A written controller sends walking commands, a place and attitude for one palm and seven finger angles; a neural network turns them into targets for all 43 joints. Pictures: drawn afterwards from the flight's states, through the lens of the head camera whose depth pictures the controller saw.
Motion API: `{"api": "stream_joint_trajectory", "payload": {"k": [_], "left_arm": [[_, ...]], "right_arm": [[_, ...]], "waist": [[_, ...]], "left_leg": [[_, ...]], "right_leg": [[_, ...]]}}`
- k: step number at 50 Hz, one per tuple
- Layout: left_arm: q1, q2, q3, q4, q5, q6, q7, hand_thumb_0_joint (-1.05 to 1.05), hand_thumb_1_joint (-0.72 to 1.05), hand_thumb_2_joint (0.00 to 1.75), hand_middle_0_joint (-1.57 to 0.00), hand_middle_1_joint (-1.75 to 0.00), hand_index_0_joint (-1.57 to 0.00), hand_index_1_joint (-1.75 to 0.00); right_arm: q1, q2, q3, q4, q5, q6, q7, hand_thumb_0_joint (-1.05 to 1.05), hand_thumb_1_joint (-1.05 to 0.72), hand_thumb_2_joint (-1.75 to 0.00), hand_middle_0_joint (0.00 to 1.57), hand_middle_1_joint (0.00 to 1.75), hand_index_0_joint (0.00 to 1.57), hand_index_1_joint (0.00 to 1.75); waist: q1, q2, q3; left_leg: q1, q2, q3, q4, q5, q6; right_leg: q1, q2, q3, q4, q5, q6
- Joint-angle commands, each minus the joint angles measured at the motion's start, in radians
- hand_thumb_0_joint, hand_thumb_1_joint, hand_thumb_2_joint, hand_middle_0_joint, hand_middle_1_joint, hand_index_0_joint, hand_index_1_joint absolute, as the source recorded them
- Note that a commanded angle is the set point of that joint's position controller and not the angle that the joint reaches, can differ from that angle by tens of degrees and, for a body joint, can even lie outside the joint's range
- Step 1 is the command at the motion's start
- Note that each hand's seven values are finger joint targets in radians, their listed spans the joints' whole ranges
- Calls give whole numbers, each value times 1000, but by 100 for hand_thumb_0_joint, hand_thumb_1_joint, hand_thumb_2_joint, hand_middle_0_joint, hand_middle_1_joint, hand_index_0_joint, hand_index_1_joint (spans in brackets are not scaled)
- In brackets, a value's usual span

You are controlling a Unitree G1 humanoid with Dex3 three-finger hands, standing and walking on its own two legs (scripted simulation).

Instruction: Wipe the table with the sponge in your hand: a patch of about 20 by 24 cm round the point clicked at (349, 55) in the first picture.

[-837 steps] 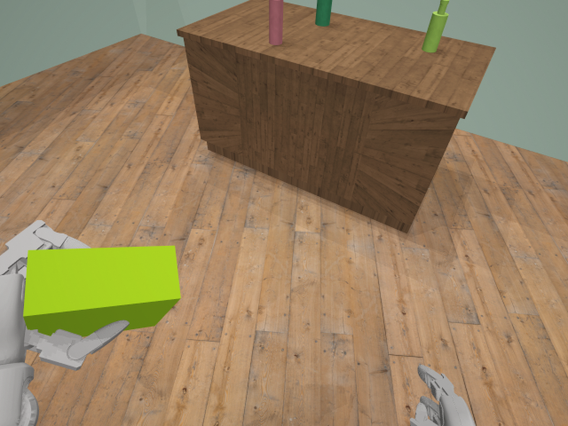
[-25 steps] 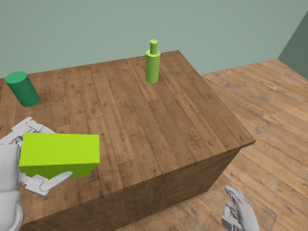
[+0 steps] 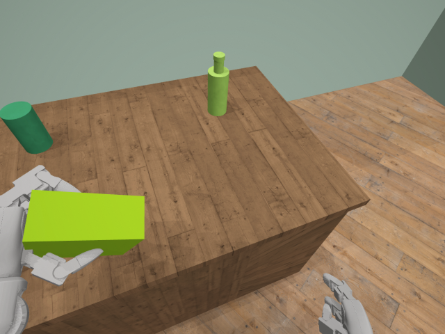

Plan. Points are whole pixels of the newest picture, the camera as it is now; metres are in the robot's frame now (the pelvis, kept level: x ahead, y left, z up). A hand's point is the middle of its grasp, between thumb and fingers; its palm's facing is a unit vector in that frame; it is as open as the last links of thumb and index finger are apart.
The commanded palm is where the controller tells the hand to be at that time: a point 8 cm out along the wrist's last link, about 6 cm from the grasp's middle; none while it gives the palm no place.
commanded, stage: look again from close up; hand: left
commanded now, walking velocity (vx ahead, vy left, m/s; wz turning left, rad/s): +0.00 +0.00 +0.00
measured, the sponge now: (102, 228) +0.23 +0.20 +0.11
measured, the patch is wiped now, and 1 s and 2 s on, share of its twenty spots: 0.00 0.00 0.00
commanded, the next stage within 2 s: shuffle to correct the standing spot in 0.06 s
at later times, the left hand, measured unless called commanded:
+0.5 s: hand (79, 217) +0.23 +0.22 +0.15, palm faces +0.33 -0.87 -0.38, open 10.1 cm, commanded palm +0.17 +0.26 +0.17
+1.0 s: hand (134, 209) +0.25 +0.15 +0.15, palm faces +0.31 -0.88 -0.37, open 10.1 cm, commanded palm +0.19 +0.20 +0.17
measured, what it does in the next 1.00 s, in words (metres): shifts its weight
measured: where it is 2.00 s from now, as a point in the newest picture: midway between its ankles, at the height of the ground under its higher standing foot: outside the picture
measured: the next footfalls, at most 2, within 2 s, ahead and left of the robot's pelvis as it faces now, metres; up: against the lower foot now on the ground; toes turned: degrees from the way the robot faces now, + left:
none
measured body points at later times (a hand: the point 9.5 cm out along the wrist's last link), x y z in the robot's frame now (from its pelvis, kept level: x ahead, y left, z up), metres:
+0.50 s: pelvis +0.00 -0.02 +0.00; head +0.03 +0.00 +0.45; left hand +0.20 +0.26 +0.17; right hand +0.19 -0.24 -0.07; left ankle +0.03 +0.07 -0.74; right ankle +0.00 -0.11 -0.74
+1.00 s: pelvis +0.02 -0.08 -0.01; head +0.04 -0.07 +0.44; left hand +0.22 +0.20 +0.17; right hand +0.19 -0.33 -0.08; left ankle +0.03 +0.06 -0.74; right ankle +0.00 -0.11 -0.74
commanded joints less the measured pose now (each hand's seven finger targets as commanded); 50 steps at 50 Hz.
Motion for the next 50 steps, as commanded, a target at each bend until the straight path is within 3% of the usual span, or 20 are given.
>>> {"api": "stream_joint_trajectory", "payload": {"k": [1, 3, 4, 5, 11, 15, 18, 19, 20, 25, 29, 33, 35, 45, 47, 49, 50], "left_arm": [[-72, 200, 151, -281, -31, -92, 32, 0, 10, 130, -120, -160, -120, -160], [-40, 217, 176, -261, -30, -87, 34, 0, 10, 130, -120, -160, -120, -160], [-27, 181, 149, -234, -38, -87, 29, 0, 10, 130, -120, -160, -120, -160], [-32, 183, 147, -232, -38, -85, 28, 0, 10, 130, -120, -160, -120, -160], [-57, 167, 127, -184, -42, -66, 20, 0, 10, 130, -120, -160, -120, -160], [-136, 169, 103, -231, -36, -66, 20, 0, 10, 130, -120, -160, -120, -160], [-159, 210, 137, -279, -30, -62, 26, 0, 10, 130, -120, -160, -120, -160], [-160, 180, 109, -278, -35, -64, 22, 0, 10, 130, -120, -160, -120, -160], [-154, 191, 120, -281, -34, -63, 25, 0, 10, 130, -120, -160, -120, -160], [-93, 201, 145, -279, -42, -53, 21, 0, 10, 130, -120, -160, -120, -160], [-53, 179, 137, -248, -55, -39, 9, 0, 10, 130, -120, -160, -120, -160], [-48, 210, 164, -248, -62, -22, 5, 0, 10, 130, -120, -160, -120, -160], [-57, 199, 156, -243, -69, -16, 2, 0, 10, 130, -120, -160, -120, -160], [-72, 206, 164, -304, -85, -5, 22, 0, 10, 130, -120, -160, -120, -160], [-50, 210, 178, -298, -85, -9, 26, 0, 10, 130, -120, -160, -120, -160], [-32, 205, 180, -296, -78, -20, 33, 0, 10, 130, -120, -160, -120, -160], [-20, 213, 190, -285, -74, -23, 37, 0, 10, 130, -120, -160, -120, -160]], "right_arm": [[-95, -128, -55, -169, 5, -59, -12, 0, -90, -90, 20, 30, 20, 30], [-104, -127, -53, -165, 7, -55, -12, 0, -90, -90, 20, 30, 20, 30], [-93, -127, -51, -162, 4, -50, -11, 0, -90, -90, 20, 30, 20, 30], [-90, -129, -57, -165, 8, -49, -12, 0, -90, -90, 20, 30, 20, 30], [-89, -132, -60, -159, 10, -38, -17, 0, -90, -90, 20, 30, 20, 30], [-103, -127, -57, -166, 10, -36, -20, 0, -90, -90, 20, 30, 20, 30], [-118, -124, -56, -168, 8, -35, -18, 0, -90, -90, 20, 30, 20, 30], [-113, -125, -53, -169, 3, -34, -16, 0, -90, -90, 20, 30, 20, 30], [-108, -120, -59, -176, 6, -35, -15, 0, -90, -90, 20, 30, 20, 30], [-98, -119, -65, -182, 6, -30, -9, 0, -90, -90, 20, 30, 20, 30], [-89, -125, -65, -179, 6, -22, -7, 0, -90, -90, 20, 30, 20, 30], [-93, -125, -70, -180, 12, -15, -11, 0, -90, -90, 20, 30, 20, 30], [-87, -129, -78, -183, 14, -12, -13, 0, -90, -90, 20, 30, 20, 30], [-95, -119, -79, -174, 23, 0, -12, 0, -90, -90, 20, 30, 20, 30], [-97, -119, -75, -170, 23, 4, -10, 0, -90, -90, 20, 30, 20, 30], [-117, -121, -65, -161, 22, 9, -6, 0, -90, -90, 20, 30, 20, 30], [-120, -118, -65, -161, 23, 10, -6, 0, -90, -90, 20, 30, 20, 30]], "waist": [[-2, 95, -184], [-1, 96, -181], [-2, 77, -181], [-7, 94, -172], [-10, 34, -166], [-10, 95, -145], [-6, 109, -152], [-7, 122, -149], [-7, 139, -148], [-9, 132, -166], [-15, 102, -169], [-17, 66, -179], [-19, 43, -191], [-27, 15, -182], [-25, 31, -179], [-20, 101, -191], [-17, 103, -201]], "left_leg": [[76, 126, -168, -58, 84, -69], [84, 125, -160, -54, 97, -71], [81, 128, -163, -58, 96, -70], [79, 128, -166, -59, 91, -73], [97, 146, -166, -78, 87, -73], [84, 173, -180, -126, 15, -79], [72, 180, -176, -130, -27, -70], [58, 185, -186, -142, -61, -67], [54, 193, -194, -143, -79, -64], [62, 197, -183, -106, -46, -53], [67, 189, -160, -60, 6, -49], [81, 182, -138, 1, 104, -43], [69, 174, -121, 40, 113, -38], [22, 100, -45, 208, -2, -34], [27, 103, -44, 194, 45, -31], [61, 114, -59, 145, 142, -20], [69, 115, -56, 139, 177, -15]], "right_leg": [[52, -96, 114, -40, 117, -13], [39, -94, 116, -44, 126, -13], [41, -94, 106, -49, 121, -11], [35, -96, 113, -53, 116, -13], [13, -82, 110, -63, 114, -5], [5, -61, 92, -38, 48, 0], [16, -54, 84, -22, 36, 0], [18, -49, 74, -21, 22, -1], [22, -54, 81, -17, 15, -4], [19, -50, 72, -19, 26, -10], [0, -50, 73, -29, 54, -16], [-6, -62, 94, -22, 131, -18], [10, -77, 116, -21, 175, -21], [-11, -155, 214, -50, 236, -23], [9, -152, 206, -42, 324, 3], [33, -130, 160, -12, 428, 68], [55, -125, 158, -7, 497, 102]]}}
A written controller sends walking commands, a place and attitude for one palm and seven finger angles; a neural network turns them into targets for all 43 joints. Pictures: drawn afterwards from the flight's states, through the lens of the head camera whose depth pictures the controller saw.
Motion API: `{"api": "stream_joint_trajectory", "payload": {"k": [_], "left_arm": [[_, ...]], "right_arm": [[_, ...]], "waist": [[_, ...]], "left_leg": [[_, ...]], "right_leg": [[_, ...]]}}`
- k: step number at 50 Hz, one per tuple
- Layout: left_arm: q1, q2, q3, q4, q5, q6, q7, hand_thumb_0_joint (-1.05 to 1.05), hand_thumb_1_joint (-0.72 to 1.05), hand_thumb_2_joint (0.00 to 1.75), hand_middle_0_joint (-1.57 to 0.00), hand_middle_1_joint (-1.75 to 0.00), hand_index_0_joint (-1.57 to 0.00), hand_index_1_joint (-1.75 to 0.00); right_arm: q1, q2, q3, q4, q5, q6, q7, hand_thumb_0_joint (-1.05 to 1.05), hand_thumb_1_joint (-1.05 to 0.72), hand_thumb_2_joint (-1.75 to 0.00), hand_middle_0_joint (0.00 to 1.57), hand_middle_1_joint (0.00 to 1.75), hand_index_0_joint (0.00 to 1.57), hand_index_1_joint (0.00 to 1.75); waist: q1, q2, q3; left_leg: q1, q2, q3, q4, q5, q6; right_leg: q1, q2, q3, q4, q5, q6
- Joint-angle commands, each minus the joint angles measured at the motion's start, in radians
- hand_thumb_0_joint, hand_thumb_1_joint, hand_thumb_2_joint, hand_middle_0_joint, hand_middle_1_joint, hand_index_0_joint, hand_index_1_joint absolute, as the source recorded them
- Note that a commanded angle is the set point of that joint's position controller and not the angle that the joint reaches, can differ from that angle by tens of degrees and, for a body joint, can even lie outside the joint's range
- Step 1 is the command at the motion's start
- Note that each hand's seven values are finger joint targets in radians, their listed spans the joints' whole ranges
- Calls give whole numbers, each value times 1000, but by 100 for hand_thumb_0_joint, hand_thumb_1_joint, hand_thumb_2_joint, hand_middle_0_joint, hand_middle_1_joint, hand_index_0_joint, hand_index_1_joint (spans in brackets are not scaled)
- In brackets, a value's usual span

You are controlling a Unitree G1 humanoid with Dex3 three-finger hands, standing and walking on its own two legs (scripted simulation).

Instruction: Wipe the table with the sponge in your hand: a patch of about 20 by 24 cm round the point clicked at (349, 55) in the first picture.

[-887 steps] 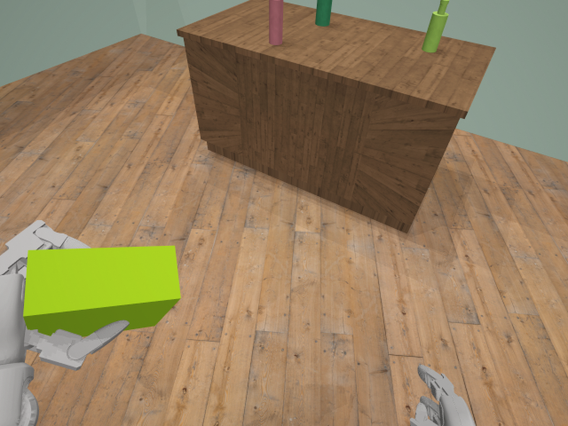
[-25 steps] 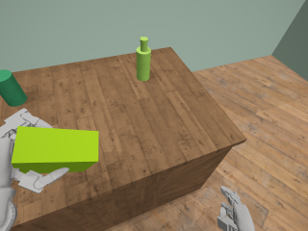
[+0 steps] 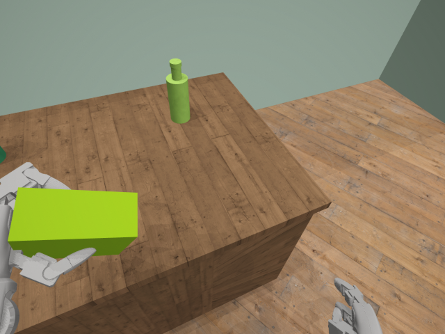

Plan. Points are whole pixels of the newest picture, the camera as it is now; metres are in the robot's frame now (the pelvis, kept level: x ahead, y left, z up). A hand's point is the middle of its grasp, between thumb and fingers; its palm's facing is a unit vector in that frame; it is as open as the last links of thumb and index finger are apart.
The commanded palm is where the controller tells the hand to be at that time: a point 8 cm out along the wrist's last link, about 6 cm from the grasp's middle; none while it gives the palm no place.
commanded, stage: come to a stop and stand still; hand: left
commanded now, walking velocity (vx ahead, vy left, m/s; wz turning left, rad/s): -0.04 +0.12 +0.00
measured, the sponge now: (95, 227) +0.23 +0.20 +0.14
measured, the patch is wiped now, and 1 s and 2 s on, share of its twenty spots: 0.00 0.00 0.00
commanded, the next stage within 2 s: look again from close up in 1.94 s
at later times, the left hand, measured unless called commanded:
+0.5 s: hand (7, 255) +0.18 +0.27 +0.16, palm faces +0.36 -0.83 -0.42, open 10.1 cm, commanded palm +0.11 +0.31 +0.18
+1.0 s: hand out of the picture +0.16 +0.35 +0.16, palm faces +0.34 -0.85 -0.39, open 10.1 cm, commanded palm +0.11 +0.39 +0.18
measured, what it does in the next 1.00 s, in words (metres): shifts its weight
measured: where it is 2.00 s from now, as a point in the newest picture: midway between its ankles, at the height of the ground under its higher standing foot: outside the picture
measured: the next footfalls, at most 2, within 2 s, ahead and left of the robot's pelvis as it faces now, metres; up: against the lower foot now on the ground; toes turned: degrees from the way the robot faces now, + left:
none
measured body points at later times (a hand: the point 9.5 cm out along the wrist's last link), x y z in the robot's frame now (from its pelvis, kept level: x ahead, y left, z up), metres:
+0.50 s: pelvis -0.05 +0.03 +0.00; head -0.02 +0.02 +0.45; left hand +0.15 +0.31 +0.18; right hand +0.14 -0.20 -0.07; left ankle +0.01 +0.14 -0.73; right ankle -0.02 -0.02 -0.73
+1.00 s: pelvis -0.06 +0.11 +0.01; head -0.04 +0.14 +0.46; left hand +0.14 +0.39 +0.18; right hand +0.12 -0.10 -0.06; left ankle -0.03 +0.16 -0.73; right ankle -0.02 -0.02 -0.73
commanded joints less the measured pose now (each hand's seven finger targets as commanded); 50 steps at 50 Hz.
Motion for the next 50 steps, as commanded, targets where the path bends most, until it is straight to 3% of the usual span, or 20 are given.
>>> {"api": "stream_joint_trajectory", "payload": {"k": [1, 4, 13, 14, 15, 16, 17, 18, 20, 22, 25, 27, 28, 29, 31, 33, 35, 39, 42, 50], "left_arm": [[-40, 187, 155, -199, -7, -87, 40, 0, 10, 130, -120, -160, -120, -160], [-22, 167, 133, -167, 0, -83, 37, 0, 10, 130, -120, -160, -120, -160], [-52, 172, 114, -184, 4, -73, 37, 0, 10, 130, -120, -160, -120, -160], [-1033, 916, 656, -360, 132, -169, 48, 0, 10, 130, -120, -160, -120, -160], [-508, 348, 263, 172, 57, -138, 3, 0, 10, 130, -120, -160, -120, -160], [-254, 293, 254, 138, 31, -139, 19, 0, 10, 130, -120, -160, -120, -160], [-177, 185, 146, 146, 21, -129, 13, 0, 10, 130, -120, -160, -120, -160], [-121, 111, 77, 74, 4, -134, 5, 0, 10, 130, -120, -160, -120, -160], [-128, 117, 41, -125, 16, -141, 8, 0, 10, 130, -120, -160, -120, -160], [-92, 137, 33, -174, 26, -139, 11, 0, 10, 130, -120, -160, -120, -160], [-62, 212, 113, -195, 20, -144, 32, 0, 10, 130, -120, -160, -120, -160], [-92, 240, 166, -166, 14, -149, 45, 0, 10, 130, -120, -160, -120, -160], [-103, 291, 218, -175, 17, -149, 58, 0, 10, 130, -120, -160, -120, -160], [-139, 236, 170, -167, 11, -153, 58, 0, 10, 130, -120, -160, -120, -160], [-196, 223, 154, -157, 13, -163, 65, 0, 10, 130, -120, -160, -120, -160], [-244, 225, 140, -170, 27, -173, 64, 0, 10, 130, -120, -160, -120, -160], [-249, 202, 107, -180, 36, -183, 53, 0, 10, 130, -120, -160, -120, -160], [-213, 126, 36, -181, 59, -187, 41, 0, 10, 130, -120, -160, -120, -160], [-153, 128, 51, -154, 68, -182, 40, 0, 10, 130, -120, -160, -120, -160], [-172, 173, 121, -141, 61, -191, 29, 0, 10, 130, -120, -160, -120, -160]], "right_arm": [[-116, -98, -23, -157, 4, -46, -1, 0, -90, -90, 20, 30, 20, 30], [-128, -103, -24, -159, 5, -38, 0, 0, -90, -90, 20, 30, 20, 30], [-137, -107, -22, -165, 6, -27, -10, 0, -90, -90, 20, 30, 20, 30], [61, -112, -68, -130, -2, -96, -14, 0, -90, -90, 20, 30, 20, 30], [-19, -40, -35, -100, -5, -91, -5, 0, -90, -90, 20, 30, 20, 30], [-43, -96, -70, -153, 7, -98, -4, 0, -90, -90, 20, 30, 20, 30], [-42, -120, -75, -140, 9, -93, 1, 0, -90, -90, 20, 30, 20, 30], [-83, -124, -72, -152, 17, -93, 13, 0, -90, -90, 20, 30, 20, 30], [-109, -112, -50, -185, 9, -94, 35, 0, -90, -90, 20, 30, 20, 30], [-107, -96, -39, -203, 9, -105, 40, 0, -90, -90, 20, 30, 20, 30], [-91, -91, -27, -200, 7, -113, 24, 0, -90, -90, 20, 30, 20, 30], [-72, -89, -25, -179, 2, -118, 7, 0, -90, -90, 20, 30, 20, 30], [-94, -90, -18, -161, 1, -115, -1, 0, -90, -90, 20, 30, 20, 30], [-80, -81, -10, -156, -6, -116, -7, 0, -90, -90, 20, 30, 20, 30], [-78, -85, -5, -146, -9, -133, -16, 0, -90, -90, 20, 30, 20, 30], [-93, -102, -9, -139, -7, -153, -16, 0, -90, -90, 20, 30, 20, 30], [-82, -99, -4, -146, -8, -160, -14, 0, -90, -90, 20, 30, 20, 30], [-77, -101, -7, -138, -11, -178, 9, 0, -90, -90, 20, 30, 20, 30], [-59, -109, -21, -135, -14, -171, 22, 0, -90, -90, 20, 30, 20, 30], [-68, -95, -20, -149, -17, -137, 16, 0, -90, -90, 20, 30, 20, 30]], "waist": [[17, 93, -175], [16, 50, -159], [24, 34, -127], [7, -168, 111], [14, -113, -144], [63, -91, -77], [45, 27, -152], [53, 221, -225], [68, 223, -227], [63, 45, -143], [52, -167, -69], [47, -186, -39], [46, -111, -39], [32, -55, -43], [34, 80, -38], [41, 155, -56], [43, 203, -73], [41, 167, -69], [40, 108, -66], [33, 122, -65]], "left_leg": [[114, 0, -13, -19, 311, 67], [119, -10, -16, -24, 339, 67], [138, -12, -52, -67, 211, 64], [82, -74, 180, -36, 144, 17], [123, -104, 109, -120, 200, 39], [175, -87, 107, -92, 239, 28], [212, -67, 95, -155, 260, 51], [242, -9, 55, -148, 343, 86], [103, 43, -19, -129, 295, 85], [19, 2, -12, -116, 44, 69], [6, -70, -19, 19, -25, 44], [32, -72, -46, 102, -5, 32], [60, -62, -56, 69, 6, 32], [80, -66, -65, 15, -8, 36], [114, -51, -96, -130, -5, 45], [87, 1, -159, -222, 56, 61], [-13, 37, -206, -298, -64, 72], [-74, 67, -243, -360, -105, 65], [-58, 73, -245, -357, -63, 38], [-30, 62, -231, -363, 3, -26]], "right_leg": [[102, -239, 178, -80, 635, 232], [119, -241, 158, -81, 715, 246], [51, -256, 202, -169, 446, 233], [-180, -183, 125, -294, 780, 434], [67, -197, 97, -92, 848, 371], [46, -202, 179, -124, 927, 402], [123, -209, 144, -40, 862, 356], [114, -218, 144, 87, 661, 288], [135, -220, 165, 51, 262, 212], [77, -232, 218, -73, 44, 203], [-55, -319, 343, -255, -200, 155], [-157, -374, 379, -306, -329, 85], [-178, -375, 382, -293, -301, 63], [-174, -367, 337, -270, -301, 51], [-141, -290, 273, -208, -244, 77], [-32, -220, 213, -124, -90, 106], [71, -201, 165, -52, -56, 116], [138, -175, 115, 16, 36, 123], [124, -172, 113, 3, 50, 121], [129, -161, 99, -32, 99, 123]]}}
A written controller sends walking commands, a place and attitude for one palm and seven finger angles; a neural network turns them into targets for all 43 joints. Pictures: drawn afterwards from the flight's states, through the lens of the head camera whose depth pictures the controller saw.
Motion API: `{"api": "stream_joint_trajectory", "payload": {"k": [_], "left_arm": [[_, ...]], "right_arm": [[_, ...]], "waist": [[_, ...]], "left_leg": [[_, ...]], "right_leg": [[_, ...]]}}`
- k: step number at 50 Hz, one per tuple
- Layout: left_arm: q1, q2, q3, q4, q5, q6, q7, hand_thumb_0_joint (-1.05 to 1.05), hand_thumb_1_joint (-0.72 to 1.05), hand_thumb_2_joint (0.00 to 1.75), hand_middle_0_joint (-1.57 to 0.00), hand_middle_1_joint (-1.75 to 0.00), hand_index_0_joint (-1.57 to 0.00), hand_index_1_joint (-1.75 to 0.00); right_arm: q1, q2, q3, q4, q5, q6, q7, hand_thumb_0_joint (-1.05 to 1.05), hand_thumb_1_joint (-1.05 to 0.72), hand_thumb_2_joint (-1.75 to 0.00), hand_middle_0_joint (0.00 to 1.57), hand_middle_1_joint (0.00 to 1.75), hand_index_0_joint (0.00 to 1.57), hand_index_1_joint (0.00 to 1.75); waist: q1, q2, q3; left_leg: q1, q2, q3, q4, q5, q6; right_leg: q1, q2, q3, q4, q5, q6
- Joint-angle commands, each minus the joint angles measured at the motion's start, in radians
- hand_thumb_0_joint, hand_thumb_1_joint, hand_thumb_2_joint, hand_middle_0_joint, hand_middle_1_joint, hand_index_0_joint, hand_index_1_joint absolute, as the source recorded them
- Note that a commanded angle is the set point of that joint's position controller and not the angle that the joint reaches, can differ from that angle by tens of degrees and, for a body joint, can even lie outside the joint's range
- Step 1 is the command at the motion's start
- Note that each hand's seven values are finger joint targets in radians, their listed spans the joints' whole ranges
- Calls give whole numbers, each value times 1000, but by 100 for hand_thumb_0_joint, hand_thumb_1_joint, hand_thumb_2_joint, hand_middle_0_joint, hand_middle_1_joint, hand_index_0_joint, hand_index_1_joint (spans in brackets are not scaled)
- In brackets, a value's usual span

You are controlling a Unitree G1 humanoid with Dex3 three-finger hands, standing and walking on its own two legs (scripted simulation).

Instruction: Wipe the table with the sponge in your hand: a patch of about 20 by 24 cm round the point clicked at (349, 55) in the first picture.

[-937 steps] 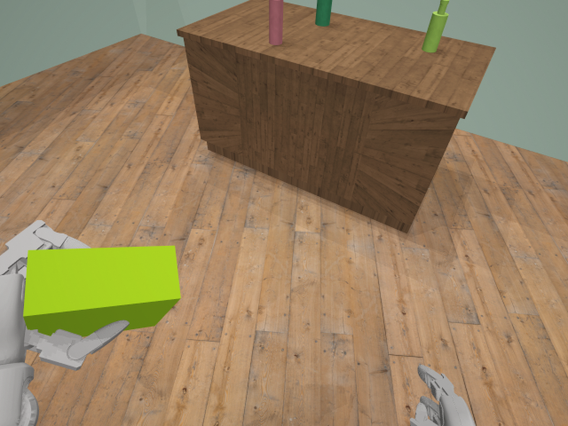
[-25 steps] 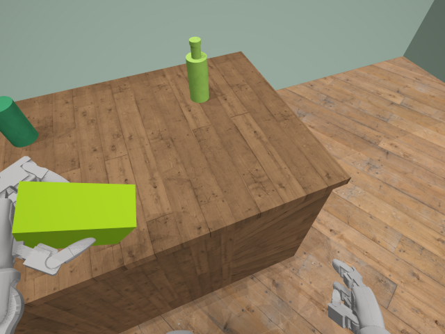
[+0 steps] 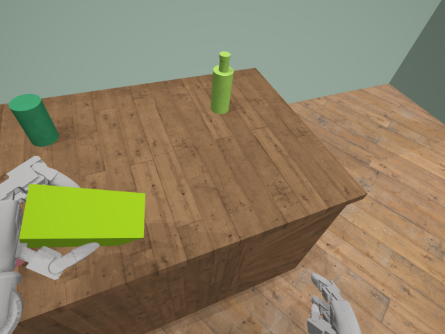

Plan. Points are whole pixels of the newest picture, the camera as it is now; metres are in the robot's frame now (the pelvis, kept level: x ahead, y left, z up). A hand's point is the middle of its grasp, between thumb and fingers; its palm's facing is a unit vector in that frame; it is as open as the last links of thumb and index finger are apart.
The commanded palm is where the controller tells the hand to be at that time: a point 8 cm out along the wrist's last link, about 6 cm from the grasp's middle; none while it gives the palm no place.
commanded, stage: come to a stop and stand still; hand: left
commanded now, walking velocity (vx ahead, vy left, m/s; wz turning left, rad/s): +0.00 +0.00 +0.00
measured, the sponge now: (100, 221) +0.23 +0.20 +0.13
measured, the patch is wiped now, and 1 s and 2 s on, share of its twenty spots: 0.00 0.00 0.00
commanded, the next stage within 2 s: look again from close up in 0.94 s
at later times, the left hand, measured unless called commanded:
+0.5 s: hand (72, 214) +0.23 +0.23 +0.15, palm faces +0.36 -0.85 -0.39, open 10.1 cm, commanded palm +0.17 +0.26 +0.17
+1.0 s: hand (98, 219) +0.22 +0.20 +0.15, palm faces +0.34 -0.85 -0.39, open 10.1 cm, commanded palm +0.17 +0.24 +0.17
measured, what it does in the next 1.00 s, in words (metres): stands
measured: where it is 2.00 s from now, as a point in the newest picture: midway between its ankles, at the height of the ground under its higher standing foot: outside the picture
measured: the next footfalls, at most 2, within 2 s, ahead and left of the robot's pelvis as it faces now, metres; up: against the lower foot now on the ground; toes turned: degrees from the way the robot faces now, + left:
none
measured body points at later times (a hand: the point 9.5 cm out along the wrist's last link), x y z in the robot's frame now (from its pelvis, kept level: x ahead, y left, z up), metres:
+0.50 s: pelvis +0.01 -0.02 +0.00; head +0.04 +0.00 +0.45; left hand +0.20 +0.28 +0.17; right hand +0.21 -0.24 -0.06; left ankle +0.03 +0.05 -0.74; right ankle +0.04 -0.13 -0.74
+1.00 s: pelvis +0.01 -0.04 +0.00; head +0.03 -0.03 +0.45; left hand +0.20 +0.24 +0.17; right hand +0.19 -0.27 -0.07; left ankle +0.03 +0.05 -0.74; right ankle +0.04 -0.13 -0.74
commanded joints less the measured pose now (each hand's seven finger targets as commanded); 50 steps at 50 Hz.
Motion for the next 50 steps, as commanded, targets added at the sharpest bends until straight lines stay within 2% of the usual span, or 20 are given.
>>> {"api": "stream_joint_trajectory", "payload": {"k": [1, 6, 8, 9, 13, 14, 18, 19, 23, 24, 25, 28, 29, 36, 37, 38, 39, 43, 44, 50], "left_arm": [[-125, 159, 131, -219, -27, -67, 23, 0, 10, 130, -120, -160, -120, -160], [-140, 138, 88, -280, -27, -69, 18, 0, 10, 130, -120, -160, -120, -160], [-119, 160, 112, -288, -24, -63, 25, 0, 10, 130, -120, -160, -120, -160], [-105, 122, 80, -257, -34, -60, 21, 0, 10, 130, -120, -160, -120, -160], [-56, 163, 137, -240, -35, -48, 29, 0, 10, 130, -120, -160, -120, -160], [-45, 127, 107, -217, -45, -48, 23, 0, 10, 130, -120, -160, -120, -160], [-45, 164, 145, -235, -45, -43, 28, 0, 10, 130, -120, -160, -120, -160], [-44, 125, 107, -220, -55, -46, 21, 0, 10, 130, -120, -160, -120, -160], [-57, 166, 134, -271, -50, -45, 30, 0, 10, 130, -120, -160, -120, -160], [-55, 134, 101, -264, -58, -48, 25, 0, 10, 130, -120, -160, -120, -160], [-58, 148, 107, -282, -56, -46, 27, 0, 10, 130, -120, -160, -120, -160], [-36, 171, 135, -268, -56, -38, 35, 0, 10, 130, -120, -160, -120, -160], [-33, 132, 102, -245, -61, -40, 31, 0, 10, 130, -120, -160, -120, -160], [-47, 140, 106, -200, -63, -21, 33, 0, 10, 130, -120, -160, -120, -160], [-49, 135, 99, -198, -62, -18, 33, 0, 10, 130, -120, -160, -120, -160], [-58, 157, 116, -217, -57, -18, 37, 0, 10, 130, -120, -160, -120, -160], [-60, 124, 82, -206, -61, -21, 33, 0, 10, 130, -120, -160, -120, -160], [-66, 167, 114, -245, -56, -17, 42, 0, 10, 130, -120, -160, -120, -160], [-57, 144, 96, -228, -62, -18, 40, 0, 10, 130, -120, -160, -120, -160], [-25, 162, 118, -244, -66, -12, 44, 0, 10, 130, -120, -160, -120, -160]], "right_arm": [[-77, -166, -70, -153, 5, -39, -18, 0, -90, -90, 20, 30, 20, 30], [-81, -173, -71, -154, 3, -44, -16, 0, -90, -90, 20, 30, 20, 30], [-99, -170, -69, -150, 5, -43, -14, 0, -90, -90, 20, 30, 20, 30], [-89, -170, -65, -148, 1, -34, -13, 0, -90, -90, 20, 30, 20, 30], [-104, -174, -75, -150, 11, -22, -16, 0, -90, -90, 20, 30, 20, 30], [-95, -172, -70, -151, 7, -11, -16, 0, -90, -90, 20, 30, 20, 30], [-117, -175, -74, -158, 16, -5, -24, 0, -90, -90, 20, 30, 20, 30], [-110, -172, -67, -159, 11, 1, -25, 0, -90, -90, 20, 30, 20, 30], [-128, -176, -70, -162, 17, -8, -33, 0, -90, -90, 20, 30, 20, 30], [-119, -177, -64, -161, 10, -4, -33, 0, -90, -90, 20, 30, 20, 30], [-119, -175, -71, -169, 14, -8, -35, 0, -90, -90, 20, 30, 20, 30], [-131, -177, -70, -161, 17, -11, -39, 0, -90, -90, 20, 30, 20, 30], [-117, -177, -65, -158, 11, -6, -38, 0, -90, -90, 20, 30, 20, 30], [-120, -181, -70, -153, 17, -7, -45, 0, -90, -90, 20, 30, 20, 30], [-117, -181, -71, -153, 19, -6, -45, 0, -90, -90, 20, 30, 20, 30], [-132, -185, -70, -149, 20, -9, -46, 0, -90, -90, 20, 30, 20, 30], [-125, -181, -64, -149, 16, -6, -45, 0, -90, -90, 20, 30, 20, 30], [-136, -183, -67, -147, 21, -15, -47, 0, -90, -90, 20, 30, 20, 30], [-128, -179, -61, -148, 14, -11, -46, 0, -90, -90, 20, 30, 20, 30], [-127, -179, -66, -152, 20, -14, -48, 0, -90, -90, 20, 30, 20, 30]], "waist": [[-1, 161, -116], [-1, 197, -159], [2, 195, -184], [1, 170, -174], [1, 140, -187], [0, 118, -183], [-3, 129, -171], [-3, 131, -162], [-3, 144, -177], [-2, 142, -177], [-2, 159, -180], [-1, 149, -179], [-1, 126, -168], [-5, 92, -135], [-6, 74, -132], [-6, 99, -135], [-6, 89, -140], [-5, 115, -146], [-3, 95, -148], [-3, 107, -163]], "left_leg": [[-86, 228, -222, -187, -85, -132], [25, 216, -192, -137, 130, -160], [60, 206, -175, -108, 210, -167], [48, 205, -176, -109, 211, -164], [51, 194, -156, -73, 255, -163], [34, 191, -157, -74, 234, -157], [13, 178, -146, -68, 174, -138], [2, 175, -149, -77, 150, -132], [19, 170, -150, -67, 136, -120], [10, 169, -153, -74, 140, -118], [15, 173, -155, -66, 147, -117], [23, 167, -147, -55, 113, -105], [5, 165, -150, -59, 92, -99], [6, 156, -142, -55, -16, -74], [6, 155, -143, -52, -16, -73], [17, 153, -137, -50, -17, -72], [9, 152, -138, -53, -20, -68], [20, 149, -135, -46, -19, -68], [4, 149, -136, -54, -27, -64], [9, 152, -137, -45, 18, -67]], "right_leg": [[164, -16, 16, 7, 4, -18], [135, -13, 4, 4, 35, -23], [138, -16, 2, -6, 53, -25], [137, -17, -2, -16, 51, -23], [153, -28, 10, -30, 114, -28], [159, -31, 8, -41, 116, -28], [157, -40, 32, -49, 137, -31], [152, -41, 24, -59, 120, -29], [147, -45, 47, -55, 134, -33], [153, -43, 31, -57, 126, -29], [160, -47, 41, -55, 136, -31], [141, -55, 62, -70, 134, -32], [139, -55, 51, -80, 112, -31], [75, -64, 97, -137, 15, -31], [71, -65, 98, -142, 5, -32], [57, -63, 103, -146, 2, -32], [69, -62, 89, -145, -11, -30], [60, -65, 107, -152, -16, -32], [78, -64, 92, -152, -31, -28], [92, -68, 96, -137, 24, -31]]}}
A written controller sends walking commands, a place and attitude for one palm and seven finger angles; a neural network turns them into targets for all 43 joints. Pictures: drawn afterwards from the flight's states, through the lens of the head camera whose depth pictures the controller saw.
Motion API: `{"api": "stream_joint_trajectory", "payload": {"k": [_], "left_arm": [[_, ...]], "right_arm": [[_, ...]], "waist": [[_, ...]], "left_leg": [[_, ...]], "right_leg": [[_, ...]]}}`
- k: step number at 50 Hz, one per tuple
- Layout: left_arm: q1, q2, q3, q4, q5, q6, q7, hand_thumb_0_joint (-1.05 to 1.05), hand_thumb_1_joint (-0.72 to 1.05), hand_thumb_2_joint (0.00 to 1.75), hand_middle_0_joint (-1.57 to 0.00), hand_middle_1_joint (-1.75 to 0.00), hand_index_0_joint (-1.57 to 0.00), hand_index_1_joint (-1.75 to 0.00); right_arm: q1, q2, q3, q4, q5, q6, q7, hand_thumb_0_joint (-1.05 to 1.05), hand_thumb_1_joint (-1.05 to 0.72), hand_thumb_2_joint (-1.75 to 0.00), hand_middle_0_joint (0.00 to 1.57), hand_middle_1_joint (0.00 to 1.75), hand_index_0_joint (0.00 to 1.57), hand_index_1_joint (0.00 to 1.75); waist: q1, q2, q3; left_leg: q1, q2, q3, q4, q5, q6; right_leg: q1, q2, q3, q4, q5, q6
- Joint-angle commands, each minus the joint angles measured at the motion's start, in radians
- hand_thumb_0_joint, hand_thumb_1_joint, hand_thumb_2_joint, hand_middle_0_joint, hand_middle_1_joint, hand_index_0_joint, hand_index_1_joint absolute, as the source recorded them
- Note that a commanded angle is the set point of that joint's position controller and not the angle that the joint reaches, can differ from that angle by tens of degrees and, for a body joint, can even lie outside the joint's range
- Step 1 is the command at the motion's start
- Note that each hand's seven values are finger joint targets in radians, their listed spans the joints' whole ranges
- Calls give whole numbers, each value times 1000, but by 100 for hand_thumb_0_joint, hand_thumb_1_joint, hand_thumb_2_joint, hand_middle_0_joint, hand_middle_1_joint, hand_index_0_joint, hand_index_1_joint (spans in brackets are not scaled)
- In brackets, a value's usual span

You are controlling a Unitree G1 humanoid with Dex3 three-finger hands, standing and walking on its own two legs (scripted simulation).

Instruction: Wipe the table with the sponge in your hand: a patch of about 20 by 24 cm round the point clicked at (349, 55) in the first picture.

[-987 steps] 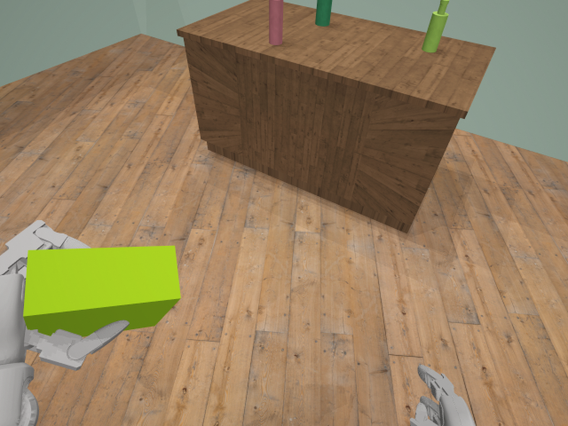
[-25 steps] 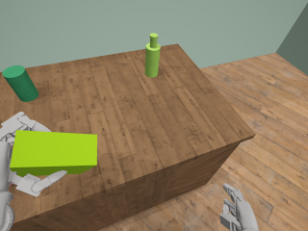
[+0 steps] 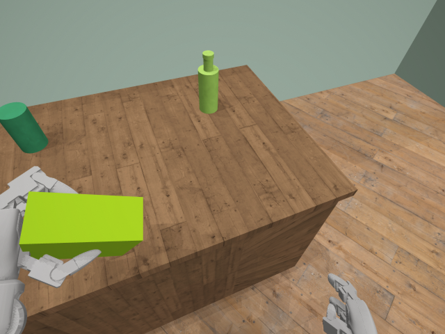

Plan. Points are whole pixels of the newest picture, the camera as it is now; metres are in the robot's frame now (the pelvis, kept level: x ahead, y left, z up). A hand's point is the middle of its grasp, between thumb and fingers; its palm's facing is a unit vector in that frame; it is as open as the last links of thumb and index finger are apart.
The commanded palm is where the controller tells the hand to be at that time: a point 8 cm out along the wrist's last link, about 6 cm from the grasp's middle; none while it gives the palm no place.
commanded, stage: look again from close up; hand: left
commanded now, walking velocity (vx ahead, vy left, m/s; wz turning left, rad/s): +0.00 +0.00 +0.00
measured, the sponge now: (101, 229) +0.23 +0.20 +0.12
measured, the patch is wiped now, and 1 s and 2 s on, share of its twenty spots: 0.00 0.00 0.00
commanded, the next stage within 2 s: turn the palm down, sponge in hand in 0.36 s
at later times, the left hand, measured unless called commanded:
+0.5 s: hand (49, 212) +0.23 +0.25 +0.16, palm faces +0.34 -0.80 -0.50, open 10.1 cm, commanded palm +0.15 +0.29 +0.17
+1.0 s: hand (34, 229) +0.21 +0.27 +0.15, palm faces +0.45 -0.58 -0.68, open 10.1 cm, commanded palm +0.17 +0.28 +0.17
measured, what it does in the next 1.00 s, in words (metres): stands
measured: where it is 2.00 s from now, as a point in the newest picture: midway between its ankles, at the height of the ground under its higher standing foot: outside the picture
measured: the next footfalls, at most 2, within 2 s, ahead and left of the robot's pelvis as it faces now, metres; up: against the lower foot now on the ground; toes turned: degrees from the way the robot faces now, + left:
none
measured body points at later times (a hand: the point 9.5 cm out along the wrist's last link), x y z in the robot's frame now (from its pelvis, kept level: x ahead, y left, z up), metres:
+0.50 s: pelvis +0.00 +0.00 +0.00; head +0.03 +0.01 +0.45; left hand +0.20 +0.29 +0.19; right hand +0.19 -0.21 -0.07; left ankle +0.02 +0.09 -0.75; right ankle +0.03 -0.09 -0.74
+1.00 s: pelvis +0.00 -0.02 -0.02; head +0.00 -0.04 +0.43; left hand +0.18 +0.30 +0.18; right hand +0.21 -0.23 -0.10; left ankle +0.02 +0.09 -0.74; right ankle +0.03 -0.09 -0.75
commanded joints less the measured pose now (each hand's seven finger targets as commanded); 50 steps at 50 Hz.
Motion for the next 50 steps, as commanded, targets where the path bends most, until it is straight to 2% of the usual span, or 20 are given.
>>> {"api": "stream_joint_trajectory", "payload": {"k": [1, 22, 23, 24, 25, 26, 27, 28, 30, 32, 33, 35, 37, 38, 39, 42, 43, 44, 46, 50], "left_arm": [[-65, 177, 133, -229, -24, -70, 27, 0, 10, 130, -120, -160, -120, -160], [-86, 170, 120, -207, -21, -57, 23, 0, 10, 130, -120, -160, -120, -160], [-1080, 1007, 394, -670, 41, -238, 31, 0, 10, 130, -120, -160, -120, -160], [-755, 508, 338, -77, 146, 3, -3, 0, 10, 130, -120, -160, -120, -160], [-543, 398, 217, 14, 70, 58, -18, 0, 10, 130, -120, -160, -120, -160], [-394, 326, 219, -38, 48, 85, -31, 0, 10, 130, -120, -160, -120, -160], [-327, 204, 137, -90, -21, 137, -68, 0, 10, 130, -120, -160, -120, -160], [-210, 134, 118, -11, -84, 199, -97, 0, 10, 130, -120, -160, -120, -160], [-130, 180, 104, -56, -93, 273, -139, 0, 10, 130, -120, -160, -120, -160], [-123, 195, 42, -88, 3, 314, -149, 0, 10, 130, -120, -160, -120, -160], [-145, 227, 44, -155, 56, 314, -133, 0, 10, 130, -120, -160, -120, -160], [-120, 272, 88, -217, 120, 265, -96, 0, 10, 130, -120, -160, -120, -160], [-166, 319, 164, -259, 135, 186, -36, 0, 10, 130, -120, -160, -120, -160], [-238, 415, 250, -316, 139, 145, 3, 0, 10, 130, -120, -160, -120, -160], [-275, 365, 223, -331, 151, 106, 34, 0, 10, 130, -120, -160, -120, -160], [-234, 351, 216, -287, 195, 53, 110, 0, 10, 130, -120, -160, -120, -160], [-286, 394, 228, -282, 219, 64, 125, 0, 10, 130, -120, -160, -120, -160], [-293, 341, 175, -228, 228, 83, 123, 0, 10, 130, -120, -160, -120, -160], [-258, 323, 117, -134, 236, 148, 90, 0, 10, 130, -120, -160, -120, -160], [-263, 339, 41, -59, 234, 305, -36, 0, 10, 130, -120, -160, -120, -160]], "right_arm": [[-100, -119, -45, -163, 4, -55, -11, 0, -90, -90, 20, 30, 20, 30], [-99, -118, -43, -163, 4, -47, -16, 0, -90, -90, 20, 30, 20, 30], [110, -233, 164, -312, 104, -4, -88, 0, -90, -90, 20, 30, 20, 30], [-109, -102, -53, -122, -46, -40, -71, 0, -90, -90, 20, 30, 20, 30], [-69, -189, -57, -117, -65, -52, -11, 0, -90, -90, 20, 30, 20, 30], [-61, -210, -69, -119, -40, -40, 8, 0, -90, -90, 20, 30, 20, 30], [-109, -182, -54, -148, -17, -47, -1, 0, -90, -90, 20, 30, 20, 30], [-144, -171, -38, -134, 17, -54, 6, 0, -90, -90, 20, 30, 20, 30], [-144, -193, -36, -122, 22, -48, 12, 0, -90, -90, 20, 30, 20, 30], [-186, -186, -22, -153, 26, -28, 26, 0, -90, -90, 20, 30, 20, 30], [-216, -173, -9, -177, 38, -19, 34, 0, -90, -90, 20, 30, 20, 30], [-205, -176, -24, -193, 0, -7, 29, 0, -90, -90, 20, 30, 20, 30], [-210, -165, -27, -193, -17, -6, 16, 0, -90, -90, 20, 30, 20, 30], [-217, -165, -26, -182, -14, -8, 8, 0, -90, -90, 20, 30, 20, 30], [-223, -137, -21, -189, -29, -16, 6, 0, -90, -90, 20, 30, 20, 30], [-176, -136, -34, -135, -39, -20, -1, 0, -90, -90, 20, 30, 20, 30], [-170, -137, -30, -127, -36, -15, -1, 0, -90, -90, 20, 30, 20, 30], [-173, -130, -28, -118, -38, -11, -2, 0, -90, -90, 20, 30, 20, 30], [-171, -145, -25, -116, -32, 6, -18, 0, -90, -90, 20, 30, 20, 30], [-192, -156, -16, -148, -2, 40, -60, 0, -90, -90, 20, 30, 20, 30]], "waist": [[3, 45, -154], [3, 38, -135], [-77, 396, -100], [38, 245, -278], [-21, 127, -172], [28, 121, -332], [63, 154, -360], [63, 134, -328], [73, 73, -226], [59, -3, -100], [60, 20, -77], [52, -28, -89], [40, -69, -129], [44, -23, -144], [53, 14, -189], [43, 186, -219], [30, 225, -207], [22, 249, -211], [11, 225, -162], [24, 77, -145]], "left_leg": [[31, 85, -100, -62, 38, -15], [25, 95, -109, -88, 25, -18], [-317, 71, -121, -73, -225, 52], [33, 41, 10, 32, 113, -4], [87, 43, -14, 8, 253, -52], [207, 60, -11, 33, 359, -66], [243, 49, -8, 41, 328, -67], [234, 54, -11, 37, 238, -65], [136, 45, -15, 15, 156, -48], [45, 43, -22, -2, 76, -27], [38, 39, -8, -1, 59, -18], [23, 41, -18, 12, 57, -14], [1, 34, -28, 38, -16, -6], [-6, 33, -32, 39, -76, -6], [1, 26, -34, 48, -62, -8], [14, 25, -26, 95, -40, -18], [9, 23, -28, 99, -68, -16], [1, 20, -26, 105, -65, -16], [-32, 18, -23, 105, -84, -9], [-33, 14, 0, 96, -69, 12]], "right_leg": [[71, -136, 128, -55, -7, 25], [69, -127, 116, -54, -1, 27], [247, -24, 95, 105, -95, 110], [111, -85, 39, 130, -95, 12], [-8, -38, -50, 87, 16, 1], [-7, -25, -51, 126, 54, 3], [-7, -36, -44, 129, 48, 10], [-33, -27, -44, 129, 4, 10], [-12, -46, -63, 119, 42, 18], [-49, -38, -64, 131, -4, 22], [-56, -29, -48, 131, -24, 17], [-67, -31, -44, 150, -50, 21], [-101, -28, -34, 170, -116, 31], [-113, -21, -16, 170, -158, 30], [-94, -27, -15, 177, -163, 25], [-124, -35, 8, 195, -138, 15], [-141, -36, 20, 191, -153, 13], [-135, -46, 17, 185, -146, 12], [-134, -60, 24, 169, -151, 17], [-80, -71, 50, 115, -157, 31]]}}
